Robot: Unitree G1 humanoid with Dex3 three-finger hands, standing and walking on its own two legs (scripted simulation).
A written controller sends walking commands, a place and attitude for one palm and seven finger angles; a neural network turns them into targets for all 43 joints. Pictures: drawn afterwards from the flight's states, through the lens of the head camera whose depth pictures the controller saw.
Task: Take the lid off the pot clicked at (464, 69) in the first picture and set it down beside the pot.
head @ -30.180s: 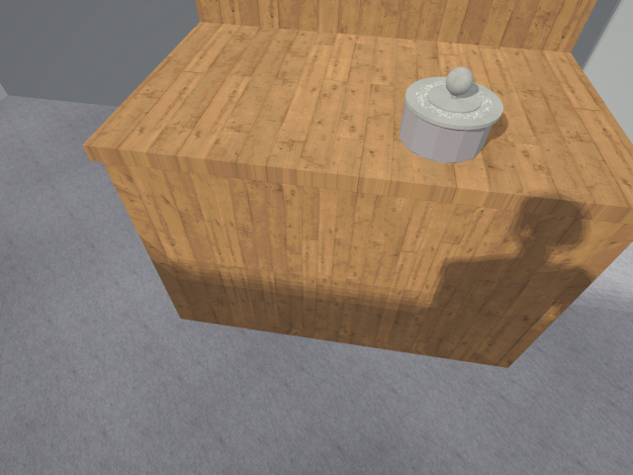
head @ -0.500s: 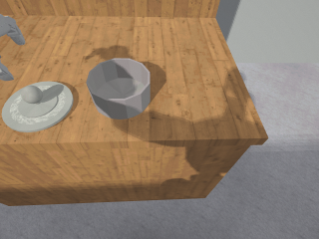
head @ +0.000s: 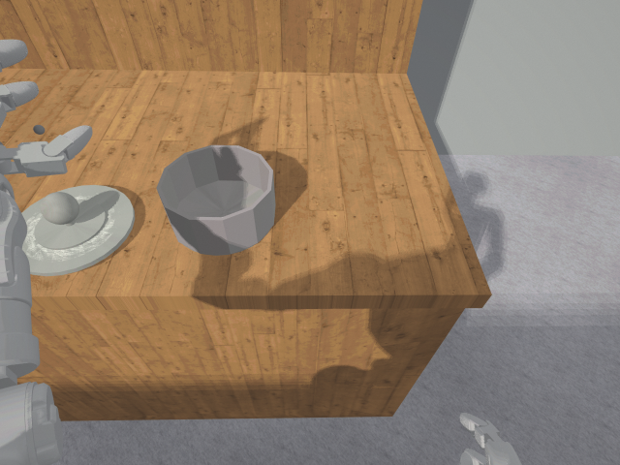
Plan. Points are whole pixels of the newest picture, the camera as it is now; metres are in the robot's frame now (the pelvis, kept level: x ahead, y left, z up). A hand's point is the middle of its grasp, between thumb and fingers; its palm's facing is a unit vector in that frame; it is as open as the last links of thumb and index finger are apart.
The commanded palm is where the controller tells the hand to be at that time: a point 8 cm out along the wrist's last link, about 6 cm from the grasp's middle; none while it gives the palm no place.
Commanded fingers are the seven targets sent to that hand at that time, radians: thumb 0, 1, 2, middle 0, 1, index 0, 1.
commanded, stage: draw the hand back to the body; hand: left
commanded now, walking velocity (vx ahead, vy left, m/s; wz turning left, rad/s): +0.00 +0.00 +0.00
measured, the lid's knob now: (60, 208) +0.46 +0.41 +0.05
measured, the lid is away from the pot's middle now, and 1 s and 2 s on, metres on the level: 0.24 0.24 0.24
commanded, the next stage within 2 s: step back with the hand held close in 1.46 s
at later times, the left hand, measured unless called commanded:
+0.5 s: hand (40, 189) +0.31 +0.28 +0.23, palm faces +0.57 -0.79 -0.24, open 8.6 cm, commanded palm +0.25 +0.30 +0.23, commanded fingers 0.00 0.80 0.88 -0.22 -0.35 -0.22 -0.35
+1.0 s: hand (40, 270) +0.23 +0.24 +0.22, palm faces +0.49 -0.83 -0.28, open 7.5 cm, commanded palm +0.17 +0.27 +0.22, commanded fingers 0.00 0.90 0.90 -0.20 -0.30 -0.20 -0.30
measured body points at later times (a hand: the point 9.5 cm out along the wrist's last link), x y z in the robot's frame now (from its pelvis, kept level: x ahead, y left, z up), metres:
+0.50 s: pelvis +0.01 -0.04 +0.00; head +0.01 -0.06 +0.45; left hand +0.28 +0.31 +0.24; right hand +0.20 -0.28 -0.10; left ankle +0.02 +0.10 -0.74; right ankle -0.05 -0.10 -0.74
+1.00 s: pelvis +0.00 -0.03 +0.00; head -0.02 -0.05 +0.45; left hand +0.20 +0.28 +0.23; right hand +0.19 -0.25 -0.09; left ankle +0.02 +0.10 -0.74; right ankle -0.05 -0.10 -0.74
